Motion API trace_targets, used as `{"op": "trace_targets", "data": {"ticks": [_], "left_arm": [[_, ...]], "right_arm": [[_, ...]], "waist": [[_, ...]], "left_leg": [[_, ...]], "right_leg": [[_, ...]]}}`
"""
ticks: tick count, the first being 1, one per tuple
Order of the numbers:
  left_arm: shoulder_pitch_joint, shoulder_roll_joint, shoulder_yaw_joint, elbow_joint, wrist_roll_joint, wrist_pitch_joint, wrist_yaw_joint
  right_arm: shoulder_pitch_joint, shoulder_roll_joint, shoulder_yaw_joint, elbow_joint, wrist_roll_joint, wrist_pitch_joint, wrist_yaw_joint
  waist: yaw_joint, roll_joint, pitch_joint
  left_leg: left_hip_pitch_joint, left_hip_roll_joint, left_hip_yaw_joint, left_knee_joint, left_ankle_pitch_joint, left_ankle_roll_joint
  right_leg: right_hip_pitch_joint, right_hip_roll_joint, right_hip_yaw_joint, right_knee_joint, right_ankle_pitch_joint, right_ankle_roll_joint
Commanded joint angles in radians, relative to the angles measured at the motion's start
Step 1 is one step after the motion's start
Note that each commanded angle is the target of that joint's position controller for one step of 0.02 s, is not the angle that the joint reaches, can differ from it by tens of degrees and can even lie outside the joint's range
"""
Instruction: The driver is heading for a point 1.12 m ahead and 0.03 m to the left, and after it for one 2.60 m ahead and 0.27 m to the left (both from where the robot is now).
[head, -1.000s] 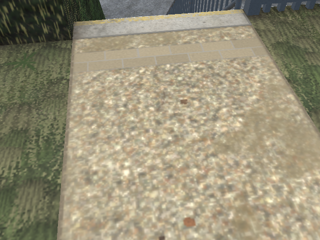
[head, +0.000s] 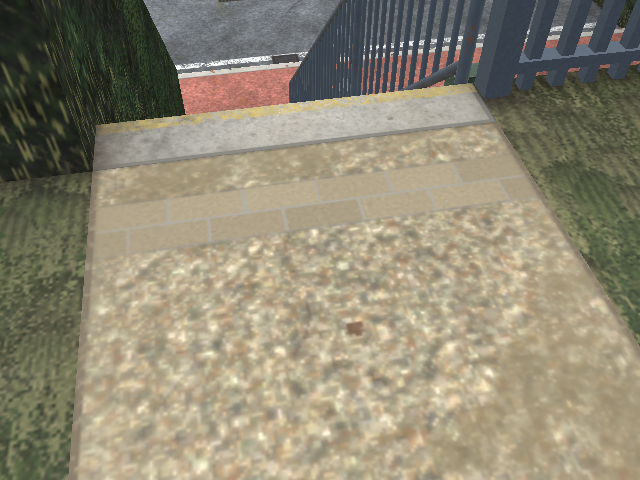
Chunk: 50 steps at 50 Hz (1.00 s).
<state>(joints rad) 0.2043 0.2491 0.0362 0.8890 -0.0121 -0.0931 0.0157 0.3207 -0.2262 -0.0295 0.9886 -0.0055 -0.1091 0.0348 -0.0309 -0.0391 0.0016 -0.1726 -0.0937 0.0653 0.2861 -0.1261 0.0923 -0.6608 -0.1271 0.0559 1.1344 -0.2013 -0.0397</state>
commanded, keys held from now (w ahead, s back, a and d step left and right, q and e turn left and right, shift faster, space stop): w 1.00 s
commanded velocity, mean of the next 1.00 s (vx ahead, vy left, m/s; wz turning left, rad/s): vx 0.50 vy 0.00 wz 0.00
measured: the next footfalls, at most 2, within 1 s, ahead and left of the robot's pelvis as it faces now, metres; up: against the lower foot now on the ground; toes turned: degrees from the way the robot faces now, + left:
right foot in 0.30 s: +0.34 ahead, -0.17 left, +0.00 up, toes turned -2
left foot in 0.86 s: +0.65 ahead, +0.07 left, +0.00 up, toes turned +3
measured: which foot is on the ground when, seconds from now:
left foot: down 0.00-0.32, up 0.34-0.84, down 0.86-1.00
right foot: up 0.00-0.28, down 0.30-0.88, up 0.90-1.00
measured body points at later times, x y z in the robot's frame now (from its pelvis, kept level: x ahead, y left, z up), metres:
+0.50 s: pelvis +0.28 -0.08 +0.00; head +0.29 -0.10 +0.45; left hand +0.33 +0.18 -0.12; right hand +0.37 -0.35 -0.14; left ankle +0.28 +0.08 -0.66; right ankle +0.30 -0.16 -0.74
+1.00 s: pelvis +0.55 -0.01 -0.01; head +0.58 +0.00 +0.44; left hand +0.59 +0.26 -0.15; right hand +0.66 -0.27 -0.13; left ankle +0.61 +0.07 -0.74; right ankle +0.47 -0.17 -0.65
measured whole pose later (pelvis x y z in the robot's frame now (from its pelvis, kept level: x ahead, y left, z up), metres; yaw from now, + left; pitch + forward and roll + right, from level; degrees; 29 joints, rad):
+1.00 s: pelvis +0.55 -0.01 -0.01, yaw +1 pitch +1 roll +0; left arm 0.29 0.26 0.05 0.96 -0.02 -0.10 0.00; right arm 0.18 -0.24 -0.05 0.91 0.00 -0.10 0.03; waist 0.00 -0.03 0.02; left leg -0.34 -0.03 0.06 0.46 -0.15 0.07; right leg -0.44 -0.06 0.03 1.18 -0.35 -0.05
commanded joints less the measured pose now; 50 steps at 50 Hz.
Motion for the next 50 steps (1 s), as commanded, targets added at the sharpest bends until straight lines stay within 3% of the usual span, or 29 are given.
{"op": "trace_targets", "data": {"ticks": [1,5,10,12,13,14,15,16,17,18,19,20,22,23,25,28,32,36,38,40,41,42,43,44,45,46,47,48,50], "left_arm": [[0.033,0.045,0.013,-0.042,0.012,0.004,0.007],[-0.129,0.028,0.006,-0.084,0.003,-0.008,-0.006],[-0.249,0.044,0.003,-0.134,-0.01,-0.017,-0.036],[-0.221,0.067,0.011,-0.138,-0.01,-0.026,-0.046],[-0.161,0.087,0.021,-0.125,-0.009,-0.03,-0.047],[-0.021,0.126,0.045,-0.082,-0.008,-0.032,-0.044],[0.186,0.204,0.071,-0.034,0.001,-0.034,-0.036],[0.302,0.304,0.097,-0.006,0.01,-0.024,-0.037],[0.303,0.212,0.071,-0.007,0.009,-0.024,-0.039],[0.206,0.159,0.052,-0.025,0.005,-0.026,-0.039],[0.108,0.125,0.039,-0.05,0.006,-0.024,-0.04],[0.048,0.096,0.03,-0.057,0.011,-0.024,-0.046],[0.021,0.064,0.021,-0.047,0.018,-0.029,-0.053],[0.039,0.072,0.023,-0.034,0.017,-0.032,-0.053],[0.077,0.102,0.032,-0.011,0.017,-0.034,-0.045],[0.127,0.113,0.034,0.013,0.015,-0.023,-0.027],[0.182,0.128,0.035,0.037,0.005,-0.015,-0.014],[0.245,0.134,0.04,0.077,-0.002,-0.001,-0.01],[0.247,0.141,0.045,0.087,-0.005,0.008,-0.005],[0.225,0.155,0.052,0.087,-0.006,0.016,-0.001],[0.203,0.164,0.054,0.082,-0.005,0.021,-0.001],[0.184,0.153,0.049,0.077,-0.002,0.027,-0.001],[0.179,0.124,0.036,0.059,0.009,0.027,-0.002],[0.297,0.006,0.0,0.047,0.014,0.007,-0.014],[0.287,0.03,0.002,0.065,-0.001,-0.022,-0.021],[0.191,0.119,0.026,0.035,-0.03,-0.037,-0.024],[0.118,0.131,0.029,0.014,-0.034,-0.042,-0.019],[0.081,0.123,0.034,0.009,-0.02,-0.036,-0.011],[0.12,0.082,0.04,0.018,-0.007,-0.006,-0.003]], "right_arm": [[-0.041,-0.133,-0.021,-0.055,0.002,-0.017,-0.02],[0.039,-0.161,-0.026,-0.038,0.018,-0.004,-0.034],[0.112,-0.17,-0.032,-0.005,0.027,0.017,-0.037],[0.101,-0.183,-0.038,-0.003,0.027,0.028,-0.039],[0.08,-0.189,-0.039,-0.008,0.026,0.033,-0.039],[0.064,-0.173,-0.033,-0.014,0.021,0.039,-0.039],[0.055,-0.133,-0.014,-0.039,0.005,0.038,-0.039],[0.165,-0.012,0.021,-0.048,0.007,0.014,-0.029],[0.144,-0.075,0.008,-0.036,0.023,-0.012,-0.025],[0.058,-0.157,-0.013,-0.066,0.048,-0.026,-0.021],[-0.005,-0.162,-0.015,-0.083,0.048,-0.027,-0.026],[-0.038,-0.147,-0.019,-0.089,0.033,-0.021,-0.031],[-0.006,-0.11,-0.024,-0.08,0.022,0.009,-0.036],[0.008,-0.091,-0.022,-0.075,0.021,0.02,-0.038],[-0.03,-0.09,-0.026,-0.092,0.016,0.03,-0.041],[-0.146,-0.083,-0.029,-0.131,0.009,0.029,-0.04],[-0.288,-0.064,-0.021,-0.168,0.015,0.021,-0.028],[-0.393,-0.067,-0.016,-0.207,0.025,0.013,-0.01],[-0.416,-0.075,-0.017,-0.225,0.027,0.006,0.003],[-0.378,-0.098,-0.025,-0.222,0.027,-0.001,0.01],[-0.313,-0.12,-0.037,-0.206,0.026,-0.003,0.009],[-0.17,-0.156,-0.06,-0.161,0.024,-0.003,0.005],[0.022,-0.219,-0.084,-0.111,0.017,-0.002,-0.005],[0.15,-0.321,-0.109,-0.085,0.0,0.005,-0.01],[0.148,-0.249,-0.084,-0.084,0.008,0.007,-0.007],[0.058,-0.195,-0.068,-0.096,0.017,0.004,-0.008],[-0.036,-0.158,-0.056,-0.12,0.017,0.004,-0.009],[-0.103,-0.125,-0.045,-0.128,0.01,0.003,-0.004],[-0.135,-0.09,-0.035,-0.12,-0.004,-0.003,0.003]], "waist": [[0.047,0.074,0.054],[-0.012,0.077,0.054],[-0.047,0.092,0.081],[-0.018,0.106,0.065],[0.022,0.116,0.033],[0.09,0.104,-0.048],[0.166,0.033,-0.2],[0.139,-0.225,-0.333],[0.15,-0.205,-0.368],[0.128,-0.146,-0.225],[0.096,-0.066,-0.148],[0.069,-0.014,-0.081],[0.019,-0.042,-0.045],[0.01,-0.039,-0.035],[0.007,-0.02,-0.007],[0.031,-0.011,0.02],[0.075,-0.019,0.051],[0.105,-0.021,0.091],[0.097,-0.025,0.096],[0.064,-0.04,0.066],[0.024,-0.056,0.023],[-0.048,-0.048,-0.059],[-0.118,0.004,-0.193],[-0.087,0.249,-0.347],[-0.091,0.282,-0.412],[-0.077,0.224,-0.251],[-0.047,0.147,-0.153],[-0.015,0.09,-0.079],[0.042,0.126,-0.043]], "left_leg": [[-0.106,0.28,-0.206,-0.203,0.073,0.171],[-0.02,0.264,-0.158,-0.185,0.085,0.127],[0.145,0.328,-0.18,-0.111,0.059,0.112],[0.187,0.351,-0.193,-0.054,0.117,0.096],[0.187,0.341,-0.18,0.015,0.244,0.081],[0.163,0.289,-0.137,0.18,0.402,0.058],[0.001,0.226,-0.077,0.473,0.325,0.02],[-0.432,0.048,-0.017,0.864,-0.1,-0.058],[-0.56,0.055,-0.172,1.023,-0.406,-0.043],[-0.633,0.114,-0.183,1.065,-0.344,-0.02],[-0.602,0.172,-0.152,1.031,-0.25,-0.015],[-0.565,0.203,-0.14,0.964,-0.185,-0.02],[-0.458,0.236,-0.138,0.878,-0.118,-0.029],[-0.447,0.236,-0.128,0.859,-0.102,-0.036],[-0.497,0.24,-0.122,0.793,-0.039,-0.053],[-0.571,0.239,-0.117,0.623,0.095,-0.072],[-0.527,0.204,-0.08,0.398,0.236,-0.072],[-0.548,0.186,-0.075,0.291,0.204,-0.057],[-0.546,0.18,-0.076,0.257,0.145,-0.036],[-0.453,0.155,-0.056,0.231,0.074,-0.011],[-0.34,0.122,-0.027,0.223,0.051,0.005],[-0.146,0.085,0.002,0.209,0.059,0.029],[0.162,0.179,-0.103,0.244,0.083,0.08],[0.564,0.44,-0.563,0.181,-0.058,0.243],[0.598,0.493,-0.815,0.027,-0.137,0.269],[0.469,0.459,-0.673,0.014,-0.161,0.208],[0.305,0.422,-0.527,-0.007,-0.103,0.171],[0.152,0.38,-0.424,-0.043,-0.029,0.15],[0.0,0.321,-0.312,-0.107,0.029,0.128]], "right_leg": [[-0.019,-0.042,0.002,-0.145,0.161,0.027],[0.017,0.005,-0.038,-0.432,0.307,0.035],[0.011,0.033,-0.042,-0.581,0.214,0.014],[0.073,0.051,-0.053,-0.621,0.134,-0.014],[0.168,0.077,-0.076,-0.643,0.108,-0.032],[0.35,0.11,-0.099,-0.662,0.102,-0.058],[0.652,-0.012,0.035,-0.638,0.123,-0.122],[1.04,-0.245,0.482,-0.717,-0.034,-0.276],[1.051,-0.276,0.679,-0.834,-0.099,-0.282],[0.927,-0.248,0.537,-0.841,-0.082,-0.232],[0.782,-0.208,0.395,-0.861,0.005,-0.205],[0.654,-0.166,0.302,-0.901,0.076,-0.193],[0.528,-0.106,0.19,-0.96,0.145,-0.174],[0.504,-0.095,0.155,-0.976,0.195,-0.182],[0.504,-0.092,0.108,-0.997,0.28,-0.193],[0.544,-0.085,0.063,-1.012,0.316,-0.183],[0.564,-0.063,0.009,-1.03,0.256,-0.157],[0.679,-0.106,0.012,-0.998,0.24,-0.154],[0.737,-0.134,0.018,-0.959,0.277,-0.145],[0.762,-0.144,0.014,-0.898,0.4,-0.128],[0.756,-0.131,0.0,-0.825,0.561,-0.115],[0.718,-0.084,-0.037,-0.661,0.692,-0.093],[0.543,-0.029,-0.076,-0.399,0.568,-0.059],[0.121,0.145,-0.104,0.017,0.086,0.019],[-0.019,0.18,0.053,0.181,-0.36,0.01],[-0.11,0.115,0.065,0.238,-0.315,-0.011],[-0.099,0.055,0.032,0.2,-0.215,-0.021],[-0.053,0.017,0.013,0.132,-0.14,-0.018],[0.065,-0.023,0.017,0.045,-0.065,-0.016]]}}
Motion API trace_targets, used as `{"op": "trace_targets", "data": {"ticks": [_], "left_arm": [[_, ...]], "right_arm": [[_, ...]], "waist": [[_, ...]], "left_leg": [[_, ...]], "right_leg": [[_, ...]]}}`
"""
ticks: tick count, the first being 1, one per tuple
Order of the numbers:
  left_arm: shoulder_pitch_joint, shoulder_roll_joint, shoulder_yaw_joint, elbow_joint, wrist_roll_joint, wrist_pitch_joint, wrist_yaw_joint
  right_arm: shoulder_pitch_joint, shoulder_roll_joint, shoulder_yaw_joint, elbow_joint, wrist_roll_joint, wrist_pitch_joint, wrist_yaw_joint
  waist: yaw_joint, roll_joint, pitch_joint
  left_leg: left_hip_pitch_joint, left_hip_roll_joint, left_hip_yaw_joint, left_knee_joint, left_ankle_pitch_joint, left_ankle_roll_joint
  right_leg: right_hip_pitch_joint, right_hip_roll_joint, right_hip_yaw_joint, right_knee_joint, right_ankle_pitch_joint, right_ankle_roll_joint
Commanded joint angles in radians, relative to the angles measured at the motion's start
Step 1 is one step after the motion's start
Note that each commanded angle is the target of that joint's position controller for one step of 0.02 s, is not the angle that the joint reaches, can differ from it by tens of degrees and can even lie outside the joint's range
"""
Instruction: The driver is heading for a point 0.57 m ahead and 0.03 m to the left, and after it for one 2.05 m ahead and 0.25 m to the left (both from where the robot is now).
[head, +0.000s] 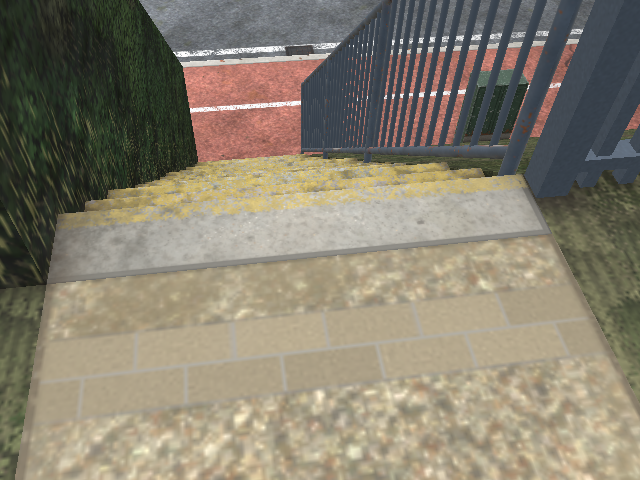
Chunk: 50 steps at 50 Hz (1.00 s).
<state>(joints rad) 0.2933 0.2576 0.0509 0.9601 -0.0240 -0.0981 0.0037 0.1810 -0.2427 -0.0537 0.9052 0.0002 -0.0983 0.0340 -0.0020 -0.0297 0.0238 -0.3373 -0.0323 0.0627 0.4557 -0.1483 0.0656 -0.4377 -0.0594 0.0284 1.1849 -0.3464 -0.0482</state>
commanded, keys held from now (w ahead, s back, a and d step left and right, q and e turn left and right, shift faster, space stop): w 0.42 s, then w+q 0.20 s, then q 0.38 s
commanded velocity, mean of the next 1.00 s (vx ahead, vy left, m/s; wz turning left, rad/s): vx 0.40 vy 0.00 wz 0.22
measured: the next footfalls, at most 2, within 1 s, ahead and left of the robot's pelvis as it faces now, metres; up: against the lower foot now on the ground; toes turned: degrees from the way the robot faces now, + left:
right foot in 0.42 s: +0.41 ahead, -0.15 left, +0.00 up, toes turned -3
left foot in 0.92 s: +0.62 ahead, +0.08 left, +0.00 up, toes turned +15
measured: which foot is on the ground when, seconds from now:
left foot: down 0.00-0.44, up 0.46-0.90, down 0.92-1.00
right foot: up 0.00-0.40, down 0.42-0.94, up 0.96-1.00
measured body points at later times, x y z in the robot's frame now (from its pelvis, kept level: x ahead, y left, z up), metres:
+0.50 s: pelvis +0.28 -0.06 -0.01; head +0.31 -0.07 +0.44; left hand +0.45 +0.19 -0.11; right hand +0.26 -0.32 -0.16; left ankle +0.11 +0.08 -0.66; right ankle +0.37 -0.15 -0.74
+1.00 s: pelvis +0.49 -0.02 -0.01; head +0.53 +0.01 +0.43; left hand +0.53 +0.27 -0.15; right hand +0.71 -0.24 -0.12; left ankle +0.58 +0.07 -0.74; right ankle +0.40 -0.17 -0.67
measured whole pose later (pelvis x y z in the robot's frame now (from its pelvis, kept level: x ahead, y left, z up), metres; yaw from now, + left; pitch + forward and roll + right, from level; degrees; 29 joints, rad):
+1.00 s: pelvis +0.49 -0.02 -0.01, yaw +15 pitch +2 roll -1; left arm 0.16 0.27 0.06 0.88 0.04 -0.05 0.01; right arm 0.13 -0.26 -0.09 0.80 -0.05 -0.07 0.02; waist 0.00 -0.01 0.05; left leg -0.49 -0.05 0.03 0.56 -0.12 0.10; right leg -0.31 -0.02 -0.05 1.04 -0.54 0.02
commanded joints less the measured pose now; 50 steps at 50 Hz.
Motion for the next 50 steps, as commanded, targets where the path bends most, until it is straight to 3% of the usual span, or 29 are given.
{"op": "trace_targets", "data": {"ticks": [1,4,6,10,15,18,19,20,21,22,23,24,25,26,27,28,30,33,35,37,39,43,45,46,47,48,49,50], "left_arm": [[0.048,0.051,0.023,-0.048,0.007,0.01,0.011],[-0.03,0.057,0.03,-0.08,0.016,0.023,0.016],[-0.105,0.054,0.031,-0.104,0.021,0.02,0.014],[-0.24,0.03,0.02,-0.14,0.015,0.012,-0.001],[-0.375,0.031,0.009,-0.191,0.004,0.001,-0.029],[-0.359,0.057,0.014,-0.203,0.001,-0.009,-0.044],[-0.306,0.078,0.024,-0.191,0.002,-0.011,-0.045],[-0.189,0.108,0.042,-0.157,0.006,-0.012,-0.042],[-0.006,0.164,0.068,-0.102,0.011,-0.012,-0.034],[0.15,0.265,0.092,-0.078,0.034,-0.01,-0.025],[0.174,0.227,0.079,-0.067,0.023,-0.005,-0.027],[0.11,0.158,0.056,-0.078,0.018,-0.008,-0.025],[0.023,0.121,0.044,-0.097,0.02,-0.008,-0.021],[-0.05,0.088,0.033,-0.102,0.024,-0.012,-0.024],[-0.093,0.057,0.024,-0.103,0.03,-0.02,-0.026],[-0.11,0.046,0.022,-0.096,0.037,-0.022,-0.028],[-0.094,0.06,0.028,-0.075,0.041,-0.029,-0.025],[-0.087,0.09,0.035,-0.061,0.052,-0.03,-0.005],[-0.107,0.104,0.036,-0.066,0.051,-0.02,0.011],[-0.102,0.12,0.037,-0.067,0.043,-0.008,0.029],[-0.07,0.138,0.042,-0.056,0.033,0.007,0.042],[-0.084,0.173,0.059,-0.059,0.004,0.043,0.053],[-0.123,0.182,0.066,-0.079,-0.008,0.058,0.06],[-0.108,0.168,0.061,-0.083,-0.005,0.063,0.056],[-0.082,0.112,0.04,-0.112,0.036,0.057,0.046],[0.007,0.049,0.017,-0.144,0.053,0.046,0.028],[0.122,0.017,-0.008,-0.135,0.116,0.016,-0.04],[-0.085,0.132,0.035,-0.162,0.098,-0.001,-0.022]], "right_arm": [[0.02,-0.081,-0.013,-0.025,-0.008,-0.017,0.003],[0.074,-0.125,-0.023,0.003,-0.007,-0.02,-0.014],[0.111,-0.13,-0.022,0.017,-0.004,-0.013,-0.027],[0.17,-0.139,-0.021,0.039,0.006,-0.005,-0.038],[0.251,-0.15,-0.027,0.083,0.014,0.014,-0.042],[0.24,-0.165,-0.036,0.092,0.018,0.028,-0.048],[0.218,-0.175,-0.039,0.087,0.018,0.031,-0.049],[0.191,-0.173,-0.038,0.081,0.019,0.036,-0.049],[0.183,-0.145,-0.026,0.069,0.012,0.037,-0.048],[0.272,-0.051,0.003,0.048,0.0,0.025,-0.04],[0.304,-0.011,0.019,0.066,0.016,0.001,-0.033],[0.221,-0.123,-0.012,0.052,0.046,-0.016,-0.03],[0.141,-0.144,-0.017,0.027,0.058,-0.02,-0.032],[0.104,-0.129,-0.021,0.023,0.049,-0.014,-0.039],[0.11,-0.12,-0.031,0.028,0.039,0.002,-0.046],[0.14,-0.094,-0.031,0.037,0.037,0.02,-0.046],[0.161,-0.054,-0.03,0.043,0.038,0.044,-0.047],[0.093,-0.063,-0.041,0.008,0.026,0.055,-0.052],[0.053,-0.054,-0.04,-0.019,0.012,0.05,-0.043],[-0.026,-0.029,-0.028,-0.052,0.004,0.049,-0.027],[-0.08,-0.024,-0.023,-0.085,0.002,0.055,-0.013],[-0.086,-0.072,-0.038,-0.14,0.001,0.067,0.01],[0.026,-0.121,-0.061,-0.129,0.003,0.063,0.017],[0.127,-0.174,-0.086,-0.108,0.003,0.056,0.008],[0.171,-0.281,-0.111,-0.117,-0.005,0.057,-0.018],[0.114,-0.325,-0.108,-0.157,-0.021,0.06,-0.022],[0.304,-0.206,-0.075,-0.105,-0.113,-0.001,-0.037],[0.207,-0.153,-0.085,-0.082,-0.073,-0.031,-0.038]], "waist": [[0.022,0.116,-0.057],[0.018,0.088,-0.013],[0.0,0.08,0.0],[-0.042,0.086,0.025],[-0.083,0.084,0.07],[-0.05,0.105,0.052],[-0.015,0.119,0.017],[0.051,0.119,-0.052],[0.123,0.092,-0.171],[0.121,-0.1,-0.342],[0.115,-0.243,-0.446],[0.122,-0.153,-0.316],[0.098,-0.101,-0.199],[0.063,-0.034,-0.119],[0.028,-0.046,-0.075],[0.004,-0.064,-0.056],[-0.015,-0.055,-0.029],[-0.023,-0.026,0.018],[-0.029,-0.037,0.018],[-0.001,-0.036,0.016],[0.022,-0.029,0.005],[0.004,-0.055,-0.023],[-0.059,-0.051,-0.08],[-0.104,0.007,-0.137],[-0.088,0.199,-0.223],[0.007,0.324,-0.38],[-0.061,0.211,-0.614],[-0.077,0.104,-0.161]], "left_leg": [[0.135,0.25,-0.278,-0.298,0.084,0.164],[0.139,0.249,-0.222,-0.335,0.171,0.178],[0.179,0.244,-0.196,-0.34,0.201,0.167],[0.217,0.218,-0.136,-0.349,0.179,0.134],[0.368,0.271,-0.139,-0.296,0.182,0.133],[0.433,0.305,-0.145,-0.221,0.309,0.112],[0.432,0.298,-0.134,-0.162,0.453,0.1],[0.407,0.262,-0.101,-0.03,0.61,0.08],[0.287,0.204,-0.061,0.189,0.59,0.048],[-0.093,0.079,-0.015,0.592,0.203,-0.015],[-0.31,-0.033,-0.129,0.82,-0.413,-0.031],[-0.404,0.031,-0.211,0.911,-0.39,-0.009],[-0.418,0.087,-0.181,0.895,-0.301,0.004],[-0.375,0.13,-0.164,0.826,-0.219,0.002],[-0.321,0.162,-0.169,0.762,-0.166,0.001],[-0.265,0.173,-0.173,0.736,-0.134,0.0],[-0.255,0.175,-0.172,0.712,-0.091,-0.006],[-0.333,0.155,-0.19,0.603,0.024,-0.03],[-0.3,0.137,-0.14,0.457,0.126,-0.043],[-0.242,0.123,-0.073,0.321,0.22,-0.046],[-0.235,0.112,-0.043,0.251,0.237,-0.047],[-0.224,0.081,-0.014,0.182,0.066,-0.007],[-0.087,0.021,0.024,0.101,0.029,0.033],[0.074,-0.011,0.009,-0.008,0.199,0.068],[0.318,0.188,-0.268,0.023,0.682,0.147],[0.575,0.421,-0.706,0.001,0.827,0.396],[0.638,0.414,-0.713,-0.139,0.245,0.352],[0.429,0.308,-0.6,-0.169,-0.038,0.261]], "right_leg": [[-0.141,-0.094,0.036,-0.028,0.094,-0.002],[-0.228,-0.103,0.029,-0.149,0.206,0.025],[-0.281,-0.101,0.026,-0.262,0.307,0.037],[-0.252,-0.064,-0.009,-0.49,0.46,0.038],[-0.282,-0.036,-0.022,-0.627,0.404,0.022],[-0.213,-0.012,-0.034,-0.673,0.299,-0.015],[-0.116,0.016,-0.057,-0.683,0.271,-0.032],[0.054,0.053,-0.088,-0.704,0.279,-0.055],[0.33,0.024,-0.053,-0.679,0.311,-0.094],[0.756,-0.247,0.326,-0.682,0.262,-0.224],[0.879,-0.375,0.688,-0.85,0.136,-0.306],[0.769,-0.341,0.584,-0.873,0.074,-0.247],[0.616,-0.309,0.424,-0.894,0.108,-0.2],[0.462,-0.267,0.309,-0.939,0.16,-0.172],[0.366,-0.228,0.22,-0.978,0.193,-0.146],[0.3,-0.206,0.162,-1.01,0.208,-0.135],[0.249,-0.196,0.078,-1.049,0.279,-0.141],[0.252,-0.191,-0.04,-1.042,0.548,-0.139],[0.242,-0.162,-0.138,-1.019,0.691,-0.117],[0.236,-0.144,-0.202,-1.0,0.724,-0.102],[0.298,-0.168,-0.212,-0.967,0.746,-0.107],[0.436,-0.225,-0.207,-0.828,0.85,-0.088],[0.446,-0.201,-0.219,-0.63,0.943,-0.052],[0.4,-0.133,-0.242,-0.433,0.842,-0.001],[0.155,-0.048,-0.247,-0.12,0.347,0.069],[-0.156,0.153,-0.096,0.215,-0.388,0.12],[-0.162,0.041,0.176,0.041,-0.275,0.052],[-0.29,0.036,0.107,0.078,-0.241,0.055]]}}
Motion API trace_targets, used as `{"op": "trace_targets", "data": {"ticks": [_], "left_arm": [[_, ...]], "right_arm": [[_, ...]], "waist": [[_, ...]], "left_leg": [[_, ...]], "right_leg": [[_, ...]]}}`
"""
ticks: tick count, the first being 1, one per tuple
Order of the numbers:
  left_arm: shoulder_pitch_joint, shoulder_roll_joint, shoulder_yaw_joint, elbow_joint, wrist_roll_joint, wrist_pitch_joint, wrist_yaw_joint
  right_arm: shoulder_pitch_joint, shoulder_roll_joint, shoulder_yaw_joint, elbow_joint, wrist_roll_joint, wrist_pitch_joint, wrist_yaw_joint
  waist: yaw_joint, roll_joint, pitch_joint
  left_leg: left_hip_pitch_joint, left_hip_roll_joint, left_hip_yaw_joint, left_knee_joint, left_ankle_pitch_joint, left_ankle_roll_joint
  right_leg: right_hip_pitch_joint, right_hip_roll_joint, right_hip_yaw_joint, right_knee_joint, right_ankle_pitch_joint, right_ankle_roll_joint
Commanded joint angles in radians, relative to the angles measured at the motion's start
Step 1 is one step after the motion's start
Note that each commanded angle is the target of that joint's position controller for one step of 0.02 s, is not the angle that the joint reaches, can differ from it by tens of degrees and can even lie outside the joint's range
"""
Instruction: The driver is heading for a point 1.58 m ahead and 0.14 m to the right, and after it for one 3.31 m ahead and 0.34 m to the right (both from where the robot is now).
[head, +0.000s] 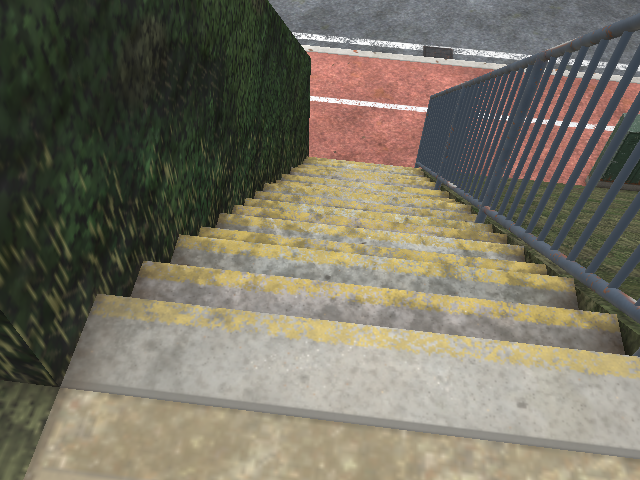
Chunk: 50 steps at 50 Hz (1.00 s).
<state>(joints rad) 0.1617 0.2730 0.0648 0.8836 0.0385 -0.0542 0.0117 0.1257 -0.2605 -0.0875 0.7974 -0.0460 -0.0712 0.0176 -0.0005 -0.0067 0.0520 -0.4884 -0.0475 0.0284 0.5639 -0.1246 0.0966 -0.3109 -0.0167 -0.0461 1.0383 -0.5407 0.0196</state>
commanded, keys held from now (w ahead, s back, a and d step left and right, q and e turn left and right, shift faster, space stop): q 0.16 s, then e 0.84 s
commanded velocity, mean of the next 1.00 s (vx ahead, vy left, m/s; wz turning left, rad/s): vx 0.03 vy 0.00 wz -0.14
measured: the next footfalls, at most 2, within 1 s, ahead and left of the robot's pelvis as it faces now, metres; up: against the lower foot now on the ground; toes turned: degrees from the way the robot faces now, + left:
right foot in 0.34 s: +0.16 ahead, -0.18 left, +0.00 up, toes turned +2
left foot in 0.88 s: +0.13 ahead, +0.06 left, +0.00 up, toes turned -9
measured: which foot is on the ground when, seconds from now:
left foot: down 0.00-0.58, up 0.60-0.86, down 0.88-1.00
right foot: up 0.00-0.32, down 0.34-0.90, up 0.92-1.00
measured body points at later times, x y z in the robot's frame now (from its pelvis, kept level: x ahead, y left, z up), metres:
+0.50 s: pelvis +0.10 -0.04 +0.01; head +0.12 -0.03 +0.46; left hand +0.18 +0.23 -0.11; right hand +0.33 -0.27 -0.06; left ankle +0.11 +0.07 -0.72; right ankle +0.12 -0.18 -0.72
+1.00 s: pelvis +0.11 -0.02 +0.03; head +0.14 -0.02 +0.48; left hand +0.31 +0.22 -0.07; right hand +0.15 -0.33 -0.07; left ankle +0.09 +0.07 -0.72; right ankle +0.08 -0.16 -0.66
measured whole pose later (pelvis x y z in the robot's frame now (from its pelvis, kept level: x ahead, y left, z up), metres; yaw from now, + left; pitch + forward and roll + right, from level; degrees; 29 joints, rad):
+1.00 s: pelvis +0.11 -0.02 +0.03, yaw -13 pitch +2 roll -1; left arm 0.19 0.31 0.05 0.71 0.06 -0.07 -0.02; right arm 0.30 -0.31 -0.06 0.69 -0.03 -0.08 -0.02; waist -0.01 0.00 0.01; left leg -0.13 -0.02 0.07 0.30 -0.22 0.07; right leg -0.47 0.05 0.11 0.91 -0.44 0.04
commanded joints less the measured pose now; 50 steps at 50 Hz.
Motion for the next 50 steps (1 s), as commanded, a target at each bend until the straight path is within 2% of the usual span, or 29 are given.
{"op": "trace_targets", "data": {"ticks": [1,2,3,6,8,10,13,16,18,19,20,21,24,26,28,29,30,31,34,36,39,43,44,45,46,47,48,49,50], "left_arm": [[0.057,0.153,0.033,-0.092,0.041,-0.046,0.004],[0.086,0.121,0.022,-0.094,0.059,-0.043,0.021],[0.067,0.089,0.011,-0.103,0.061,-0.044,0.03],[0.123,0.083,0.002,-0.092,0.009,-0.015,0.012],[0.115,0.095,0.002,-0.101,0.009,0.009,0.011],[0.124,0.099,-0.006,-0.081,0.012,0.026,0.01],[0.104,0.054,-0.028,-0.067,0.013,0.025,-0.015],[0.081,0.049,-0.039,-0.063,-0.027,-0.003,-0.068],[0.045,0.085,-0.043,-0.111,-0.041,-0.039,-0.08],[-0.052,0.168,-0.028,-0.15,-0.032,-0.052,-0.071],[-0.052,0.208,-0.007,-0.157,-0.017,-0.058,-0.059],[-0.033,0.213,-0.001,-0.161,-0.018,-0.066,-0.048],[0.023,0.144,-0.021,-0.165,-0.019,-0.07,-0.026],[0.073,0.148,-0.02,-0.164,-0.02,-0.07,-0.029],[0.074,0.175,-0.011,-0.184,-0.021,-0.071,-0.032],[0.081,0.216,0.004,-0.195,-0.024,-0.073,-0.032],[0.11,0.256,0.027,-0.198,-0.021,-0.075,-0.032],[0.178,0.246,0.035,-0.185,-0.014,-0.081,-0.032],[0.071,0.191,0.031,-0.2,-0.024,-0.09,-0.032],[0.025,0.185,0.029,-0.219,-0.024,-0.076,-0.026],[0.003,0.213,0.043,-0.245,-0.011,-0.063,-0.033],[-0.028,0.23,0.047,-0.258,-0.006,-0.025,-0.056],[0.007,0.196,0.031,-0.24,0.002,-0.016,-0.06],[0.063,0.122,0.005,-0.23,0.006,-0.009,-0.055],[0.081,0.037,-0.024,-0.282,0.019,-0.022,-0.051],[0.016,0.125,-0.001,-0.265,0.031,-0.027,-0.049],[0.036,0.184,0.023,-0.229,0.028,-0.026,-0.031],[0.074,0.224,0.042,-0.208,0.032,-0.025,-0.013],[0.086,0.211,0.043,-0.203,0.038,-0.024,-0.011]], "right_arm": [[0.129,-0.116,-0.034,0.002,0.015,-0.063,-0.025],[0.067,-0.094,-0.024,-0.014,0.028,-0.061,-0.025],[0.029,-0.096,-0.015,-0.035,0.026,-0.058,-0.02],[0.005,-0.166,-0.037,-0.089,0.004,-0.07,0.005],[0.046,-0.188,-0.049,-0.103,0.008,-0.081,0.02],[0.06,-0.165,-0.044,-0.122,0.025,-0.089,0.031],[0.017,-0.091,-0.007,-0.146,0.06,-0.089,0.049],[0.001,-0.072,0.021,-0.142,0.08,-0.058,0.103],[0.048,-0.041,0.041,-0.133,0.074,-0.046,0.125],[0.13,-0.124,0.007,-0.148,0.059,-0.047,0.097],[0.11,-0.231,-0.03,-0.16,0.045,-0.047,0.063],[0.087,-0.267,-0.046,-0.176,0.032,-0.049,0.039],[0.075,-0.202,-0.034,-0.19,0.043,-0.044,-0.008],[0.039,-0.165,-0.026,-0.206,0.044,-0.037,-0.025],[0.012,-0.158,-0.025,-0.23,0.031,-0.028,-0.043],[-0.017,-0.152,-0.023,-0.247,0.024,-0.023,-0.052],[-0.061,-0.153,-0.021,-0.266,0.014,-0.016,-0.056],[-0.09,-0.149,-0.017,-0.262,0.0,-0.002,-0.06],[0.022,-0.159,-0.016,-0.21,-0.033,0.015,-0.07],[0.058,-0.135,-0.003,-0.191,-0.036,0.013,-0.065],[0.095,-0.128,0.01,-0.159,-0.002,0.021,-0.043],[0.188,-0.176,0.004,-0.13,0.05,0.004,-0.023],[0.188,-0.196,-0.003,-0.143,0.054,-0.003,-0.025],[0.218,-0.244,-0.017,-0.167,0.046,-0.013,-0.038],[0.19,-0.344,-0.042,-0.208,0.027,-0.027,-0.049],[0.175,-0.293,-0.033,-0.19,-0.024,-0.035,-0.054],[0.102,-0.229,-0.018,-0.208,-0.005,-0.041,-0.049],[-0.009,-0.171,0.001,-0.237,0.012,-0.041,-0.042],[-0.045,-0.148,0.015,-0.255,0.021,-0.041,-0.042]], "waist": [[-0.011,0.063,-0.173],[0.031,0.106,-0.153],[0.054,0.071,-0.116],[0.054,0.035,-0.151],[0.032,0.066,-0.171],[0.012,0.062,-0.167],[0.01,0.051,-0.146],[0.019,0.025,-0.13],[0.005,0.032,-0.185],[-0.088,-0.005,-0.19],[-0.079,0.003,-0.202],[-0.067,0.009,-0.215],[-0.028,0.046,-0.165],[-0.001,0.051,-0.155],[0.0,-0.013,-0.172],[0.014,-0.083,-0.168],[0.049,-0.159,-0.142],[0.098,-0.167,-0.151],[0.021,-0.108,-0.13],[-0.003,-0.08,-0.131],[0.011,-0.112,-0.14],[-0.006,-0.108,-0.146],[-0.002,-0.109,-0.162],[-0.006,-0.017,-0.219],[0.022,0.193,-0.205],[-0.008,0.072,-0.099],[0.027,0.041,-0.085],[0.074,0.079,-0.063],[0.08,0.114,-0.065]], "left_leg": [[0.434,0.268,-0.486,-0.339,-0.165,0.198],[0.336,0.223,-0.424,-0.358,-0.135,0.189],[0.204,0.216,-0.386,-0.367,-0.048,0.185],[0.132,0.18,-0.312,-0.355,0.134,0.213],[0.17,0.186,-0.333,-0.338,0.156,0.216],[0.227,0.224,-0.343,-0.314,0.123,0.206],[0.192,0.214,-0.323,-0.246,0.004,0.134],[0.164,0.168,-0.33,-0.153,-0.137,0.045],[0.234,0.127,-0.33,-0.117,-0.075,-0.022],[0.326,0.089,-0.251,-0.103,-0.017,-0.011],[0.399,0.096,-0.209,-0.068,0.056,0.033],[0.42,0.133,-0.22,-0.052,0.136,0.09],[0.343,0.234,-0.288,-0.12,0.185,0.188],[0.323,0.245,-0.281,-0.138,0.132,0.172],[0.279,0.155,-0.174,-0.081,-0.007,0.08],[0.183,0.067,-0.091,-0.001,-0.129,-0.007],[0.046,-0.017,-0.021,0.109,-0.298,-0.1],[-0.051,-0.004,-0.068,0.301,-0.503,-0.144],[-0.046,0.055,-0.097,0.524,-0.498,-0.174],[0.018,0.066,-0.063,0.404,-0.422,-0.183],[0.136,0.038,-0.028,0.166,-0.332,-0.182],[0.318,-0.012,0.015,-0.217,-0.046,-0.098],[0.404,0.031,-0.004,-0.242,0.057,-0.037],[0.527,0.185,-0.12,-0.265,0.281,0.106],[0.641,0.498,-0.466,-0.323,0.564,0.423],[0.539,0.558,-0.46,-0.4,0.457,0.394],[0.46,0.461,-0.33,-0.412,0.332,0.291],[0.391,0.368,-0.212,-0.411,0.297,0.205],[0.362,0.322,-0.13,-0.404,0.343,0.17]], "right_leg": [[-0.371,-0.041,0.157,0.167,0.006,-0.011],[-0.294,-0.069,0.151,0.119,0.023,-0.013],[-0.219,-0.09,0.144,0.087,0.072,-0.008],[-0.115,-0.054,0.086,-0.016,0.172,0.053],[-0.124,-0.042,0.079,-0.063,0.183,0.092],[-0.159,-0.075,0.09,-0.116,0.226,0.11],[-0.093,-0.128,0.089,-0.296,0.254,0.122],[0.024,-0.111,0.034,-0.556,0.45,0.122],[0.041,-0.142,0.084,-0.552,0.636,0.054],[-0.065,-0.119,0.089,-0.512,0.645,-0.029],[-0.141,-0.094,0.081,-0.496,0.614,-0.062],[-0.152,-0.084,0.082,-0.479,0.616,-0.069],[-0.123,-0.065,0.087,-0.437,0.498,-0.084],[-0.075,-0.07,0.1,-0.466,0.518,-0.131],[0.009,-0.112,0.194,-0.559,0.652,-0.23],[0.101,-0.186,0.324,-0.639,0.752,-0.322],[0.198,-0.286,0.482,-0.716,0.828,-0.411],[0.277,-0.33,0.525,-0.744,0.826,-0.416],[0.209,-0.258,0.409,-0.741,0.831,-0.31],[0.175,-0.211,0.369,-0.752,0.813,-0.285],[0.16,-0.163,0.371,-0.734,0.723,-0.277],[0.11,-0.166,0.463,-0.674,0.633,-0.295],[0.062,-0.142,0.473,-0.653,0.573,-0.257],[-0.016,-0.062,0.412,-0.543,0.341,-0.166],[-0.28,0.126,0.21,-0.358,0.022,-0.017],[-0.343,0.028,0.178,-0.127,-0.052,0.023],[-0.277,0.011,0.157,-0.004,0.002,0.028],[-0.238,0.02,0.131,0.086,0.054,0.036],[-0.208,0.03,0.129,0.131,0.115,0.044]]}}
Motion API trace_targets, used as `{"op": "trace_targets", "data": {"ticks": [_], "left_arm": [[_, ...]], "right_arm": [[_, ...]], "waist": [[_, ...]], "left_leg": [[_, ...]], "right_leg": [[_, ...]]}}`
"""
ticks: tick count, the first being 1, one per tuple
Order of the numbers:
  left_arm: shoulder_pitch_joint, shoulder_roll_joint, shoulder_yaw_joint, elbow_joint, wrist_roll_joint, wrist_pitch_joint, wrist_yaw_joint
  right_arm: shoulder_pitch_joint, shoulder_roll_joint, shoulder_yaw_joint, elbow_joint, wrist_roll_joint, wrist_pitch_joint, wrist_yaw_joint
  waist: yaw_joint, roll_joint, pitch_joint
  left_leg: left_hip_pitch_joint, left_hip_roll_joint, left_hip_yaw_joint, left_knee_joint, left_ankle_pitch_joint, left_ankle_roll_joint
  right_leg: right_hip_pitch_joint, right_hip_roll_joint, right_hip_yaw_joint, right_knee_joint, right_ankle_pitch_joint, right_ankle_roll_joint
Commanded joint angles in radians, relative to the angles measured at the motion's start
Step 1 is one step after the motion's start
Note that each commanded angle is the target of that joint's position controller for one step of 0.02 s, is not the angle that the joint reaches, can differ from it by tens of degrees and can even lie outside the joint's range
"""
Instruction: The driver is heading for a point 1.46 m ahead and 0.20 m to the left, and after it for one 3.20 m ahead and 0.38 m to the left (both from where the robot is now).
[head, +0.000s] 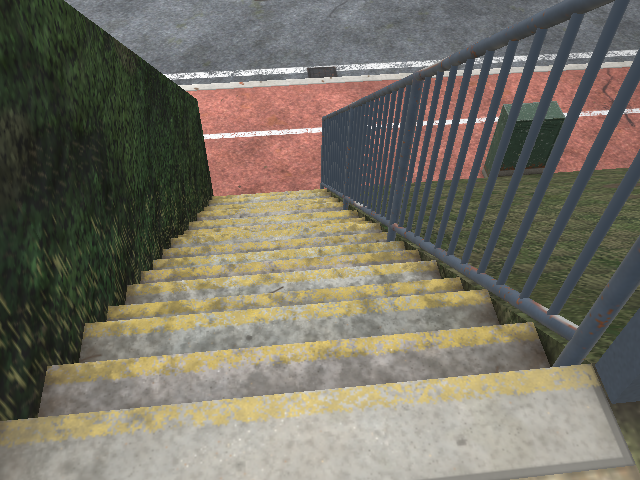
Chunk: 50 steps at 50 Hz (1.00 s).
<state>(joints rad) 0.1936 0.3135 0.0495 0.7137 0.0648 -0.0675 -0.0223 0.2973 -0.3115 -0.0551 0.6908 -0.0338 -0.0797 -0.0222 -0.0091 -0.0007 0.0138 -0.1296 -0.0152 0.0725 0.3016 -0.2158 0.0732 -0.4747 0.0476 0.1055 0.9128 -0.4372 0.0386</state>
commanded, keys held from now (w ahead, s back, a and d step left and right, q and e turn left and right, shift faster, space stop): e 0.02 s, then no key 0.08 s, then q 0.36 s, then w+q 0.44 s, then w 0.04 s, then w+e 0.06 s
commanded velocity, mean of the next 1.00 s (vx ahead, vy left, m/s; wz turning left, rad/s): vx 0.16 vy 0.00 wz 0.24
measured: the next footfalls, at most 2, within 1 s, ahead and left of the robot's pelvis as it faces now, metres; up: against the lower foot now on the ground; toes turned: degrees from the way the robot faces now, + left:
right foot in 0.24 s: +0.01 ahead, -0.16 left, +0.00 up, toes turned -5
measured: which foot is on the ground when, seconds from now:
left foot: down 0.00-1.00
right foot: up 0.00-0.22, down 0.24-0.60, up 0.62-1.00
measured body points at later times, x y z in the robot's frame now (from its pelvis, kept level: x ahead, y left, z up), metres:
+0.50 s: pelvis -0.01 -0.01 -0.01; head +0.01 +0.00 +0.43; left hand +0.14 +0.29 -0.10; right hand +0.14 -0.29 -0.09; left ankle -0.04 +0.08 -0.74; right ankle -0.03 -0.15 -0.75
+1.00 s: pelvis +0.14 +0.04 -0.01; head +0.15 +0.06 +0.43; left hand +0.29 +0.31 -0.11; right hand +0.18 -0.22 -0.14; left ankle -0.04 +0.08 -0.75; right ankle +0.30 -0.05 -0.74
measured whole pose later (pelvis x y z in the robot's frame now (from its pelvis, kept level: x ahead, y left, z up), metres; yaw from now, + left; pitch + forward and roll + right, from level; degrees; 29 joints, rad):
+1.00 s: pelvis +0.14 +0.04 -0.01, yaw +19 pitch +2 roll -2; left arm 0.02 0.23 -0.02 0.75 0.05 -0.04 -0.02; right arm 0.51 -0.25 -0.03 0.85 -0.07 -0.09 0.09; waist -0.10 0.00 -0.01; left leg 0.07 -0.06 -0.20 0.29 -0.38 0.09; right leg -0.48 0.00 -0.03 0.50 -0.06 0.00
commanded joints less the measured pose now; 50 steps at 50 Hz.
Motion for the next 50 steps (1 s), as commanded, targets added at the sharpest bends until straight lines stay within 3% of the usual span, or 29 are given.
{"op": "trace_targets", "data": {"ticks": [1,4,6,9,10,11,12,13,14,15,16,18,21,23,25,27,28,29,30,31,32,33,34,35,36,39,43,47,50], "left_arm": [[0.039,0.138,0.046,-0.042,0.02,-0.007,0.013],[0.007,0.087,0.028,-0.059,-0.029,0.005,-0.018],[-0.006,0.081,0.027,-0.059,-0.034,0.017,-0.018],[0.033,0.03,0.01,-0.023,-0.021,0.032,-0.03],[0.023,0.022,0.005,-0.024,-0.029,0.031,-0.041],[0.032,0.032,0.003,-0.015,-0.053,0.03,-0.045],[0.019,0.073,0.012,-0.019,-0.072,0.026,-0.036],[0.015,0.146,0.027,-0.043,-0.078,0.015,-0.016],[-0.047,0.184,0.029,-0.074,-0.082,0.001,0.001],[-0.067,0.192,0.036,-0.09,-0.064,-0.006,0.014],[-0.052,0.212,0.051,-0.079,-0.058,-0.01,0.028],[-0.06,0.196,0.057,-0.095,-0.065,-0.006,0.05],[-0.014,0.168,0.057,-0.112,-0.063,-0.001,0.074],[0.0,0.159,0.061,-0.111,-0.061,-0.007,0.084],[-0.017,0.147,0.058,-0.098,-0.03,-0.014,0.089],[-0.111,0.144,0.049,-0.104,-0.04,-0.004,0.076],[-0.145,0.144,0.047,-0.11,-0.034,0.009,0.067],[-0.138,0.12,0.04,-0.107,-0.01,0.022,0.058],[-0.134,0.061,0.022,-0.119,0.02,0.03,0.046],[-0.209,0.024,0.001,-0.154,0.03,0.017,0.015],[-0.182,0.02,-0.006,-0.103,0.004,-0.005,0.0],[-0.17,0.057,0.005,-0.079,-0.004,-0.023,0.007],[-0.162,0.085,0.016,-0.068,0.014,-0.036,0.017],[-0.163,0.065,0.008,-0.069,0.036,-0.044,0.024],[-0.154,0.048,-0.001,-0.061,0.039,-0.046,0.025],[-0.163,0.036,-0.008,-0.047,0.007,-0.026,0.018],[-0.25,-0.007,-0.034,-0.064,-0.01,0.004,0.0],[-0.313,0.004,-0.043,-0.067,-0.006,0.011,0.002],[-0.312,0.024,-0.04,-0.044,-0.024,0.007,0.002]], "right_arm": [[-0.218,-0.115,-0.023,-0.154,0.007,-0.031,-0.008],[-0.116,-0.151,-0.044,-0.14,-0.008,-0.022,-0.01],[-0.018,-0.147,-0.05,-0.101,-0.006,-0.014,0.006],[-0.091,-0.077,-0.026,-0.092,0.036,-0.013,0.065],[-0.107,-0.101,-0.035,-0.091,0.044,-0.008,0.087],[-0.136,-0.115,-0.038,-0.089,0.043,0.003,0.113],[-0.107,-0.118,-0.042,-0.079,0.018,0.007,0.129],[-0.073,-0.093,-0.04,-0.086,0.013,0.005,0.133],[0.038,-0.08,-0.041,-0.075,0.01,-0.003,0.119],[0.015,-0.1,-0.048,-0.077,0.009,-0.008,0.1],[-0.075,-0.142,-0.063,-0.113,-0.001,-0.01,0.083],[-0.094,-0.158,-0.071,-0.129,0.003,-0.015,0.057],[-0.071,-0.119,-0.06,-0.137,0.008,-0.02,0.044],[-0.046,-0.087,-0.053,-0.127,-0.007,-0.02,0.047],[0.025,-0.085,-0.057,-0.097,-0.02,-0.015,0.047],[0.071,-0.101,-0.072,-0.056,-0.012,-0.023,0.061],[0.083,-0.095,-0.076,-0.034,-0.002,-0.039,0.076],[0.113,-0.093,-0.079,-0.014,-0.005,-0.056,0.087],[0.187,-0.136,-0.093,-0.002,-0.012,-0.068,0.077],[0.241,-0.207,-0.099,-0.032,-0.005,-0.078,0.057],[0.246,-0.136,-0.074,-0.007,-0.027,-0.081,0.057],[0.214,-0.094,-0.057,0.005,-0.031,-0.074,0.062],[0.222,-0.056,-0.035,0.008,-0.034,-0.063,0.067],[0.203,-0.031,-0.012,0.02,-0.032,-0.056,0.07],[0.151,-0.027,-0.001,0.009,-0.033,-0.046,0.068],[0.125,-0.059,0.003,0.016,-0.036,-0.038,0.072],[0.225,-0.113,-0.011,0.078,-0.03,-0.038,0.106],[0.276,-0.105,-0.021,0.119,-0.035,-0.025,0.124],[0.241,-0.114,-0.025,0.132,-0.038,-0.016,0.105]], "waist": [[0.084,0.094,-0.028],[0.015,0.061,-0.034],[-0.02,0.07,-0.026],[0.03,0.069,-0.044],[0.032,0.08,-0.05],[0.06,0.038,-0.058],[0.046,0.065,-0.073],[0.035,0.037,-0.124],[-0.024,-0.022,-0.191],[-0.008,-0.028,-0.178],[0.014,-0.026,-0.134],[0.016,-0.018,-0.101],[0.034,-0.044,-0.063],[0.033,-0.111,-0.041],[0.01,-0.165,0.01],[-0.048,-0.119,0.071],[-0.053,-0.089,0.072],[-0.049,-0.031,0.054],[-0.066,0.084,0.043],[-0.135,0.223,0.039],[-0.138,0.143,0.094],[-0.106,0.101,0.112],[-0.091,0.077,0.07],[-0.062,0.075,0.067],[-0.032,0.065,0.073],[-0.02,0.054,0.071],[-0.066,0.055,0.08],[-0.091,0.083,0.084],[-0.066,0.088,0.048]], "left_leg": [[-0.008,0.275,-0.121,-0.136,0.476,0.189],[0.112,0.244,-0.053,-0.108,0.505,0.206],[0.235,0.277,-0.08,-0.082,0.564,0.225],[0.169,0.246,-0.072,0.03,0.605,0.147],[0.101,0.219,-0.076,0.077,0.599,0.126],[0.035,0.197,-0.087,0.124,0.54,0.108],[-0.031,0.193,-0.126,0.133,0.509,0.095],[-0.049,0.173,-0.134,0.149,0.424,0.059],[-0.053,0.12,-0.098,0.158,0.343,0.026],[-0.048,0.07,-0.051,0.183,0.298,0.005],[-0.06,0.06,-0.045,0.213,0.304,0.018],[-0.117,0.082,-0.09,0.204,0.258,0.068],[-0.216,0.086,-0.133,0.204,0.078,0.096],[-0.254,0.027,-0.056,0.306,-0.038,0.055],[-0.2,0.048,-0.076,0.435,-0.299,0.033],[-0.082,0.021,-0.032,0.288,-0.163,0.039],[-0.009,-0.012,-0.008,0.199,-0.084,0.045],[0.075,-0.018,-0.043,0.139,-0.097,0.063],[0.168,0.081,-0.267,0.053,-0.236,0.151],[0.279,0.286,-0.807,-0.114,-0.384,0.309],[0.306,0.334,-0.795,-0.15,-0.414,0.294],[0.273,0.314,-0.714,-0.125,-0.346,0.254],[0.254,0.281,-0.659,-0.114,-0.286,0.237],[0.196,0.253,-0.595,-0.105,-0.223,0.218],[0.113,0.232,-0.545,-0.122,-0.181,0.202],[0.018,0.184,-0.436,-0.161,-0.027,0.197],[-0.026,0.172,-0.379,-0.108,0.186,0.225],[0.12,0.248,-0.459,-0.057,0.332,0.237],[0.153,0.23,-0.394,-0.01,0.527,0.17]], "right_leg": [[-0.021,-0.036,-0.059,0.315,0.048,0.03],[-0.063,-0.054,-0.071,0.21,0.142,0.058],[-0.109,-0.083,-0.055,0.035,0.167,0.074],[0.068,-0.144,-0.08,-0.285,0.161,0.079],[0.154,-0.123,-0.131,-0.371,0.153,0.082],[0.255,-0.108,-0.161,-0.51,0.35,0.061],[0.329,-0.09,-0.156,-0.51,0.442,0.032],[0.379,-0.143,-0.111,-0.465,0.606,-0.038],[0.433,-0.219,-0.067,-0.435,0.685,-0.148],[0.388,-0.228,-0.056,-0.442,0.598,-0.186],[0.325,-0.207,-0.078,-0.45,0.49,-0.173],[0.299,-0.203,-0.078,-0.466,0.357,-0.168],[0.355,-0.274,-0.028,-0.533,0.314,-0.238],[0.398,-0.374,0.023,-0.615,0.376,-0.31],[0.333,-0.465,0.059,-0.731,0.137,-0.276],[0.244,-0.393,-0.048,-0.74,-0.12,-0.186],[0.215,-0.356,-0.105,-0.68,-0.177,-0.171],[0.174,-0.32,-0.159,-0.559,-0.195,-0.162],[0.041,-0.232,-0.233,-0.319,-0.148,-0.125],[-0.238,-0.076,-0.149,-0.089,-0.144,-0.056],[-0.373,-0.101,0.007,0.023,-0.132,-0.072],[-0.388,-0.105,-0.003,0.116,-0.096,-0.079],[-0.36,-0.105,-0.006,0.181,-0.069,-0.083],[-0.336,-0.106,-0.015,0.213,-0.021,-0.088],[-0.291,-0.117,-0.025,0.207,0.054,-0.086],[-0.194,-0.108,-0.06,0.037,0.252,-0.039],[-0.055,-0.078,-0.121,-0.262,0.32,-0.002],[-0.111,-0.068,-0.119,-0.39,0.365,-0.016],[0.01,-0.022,-0.177,-0.466,0.433,-0.068]]}}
